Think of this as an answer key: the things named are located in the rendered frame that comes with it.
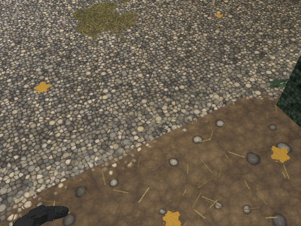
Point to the robot left hand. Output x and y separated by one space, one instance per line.
41 215

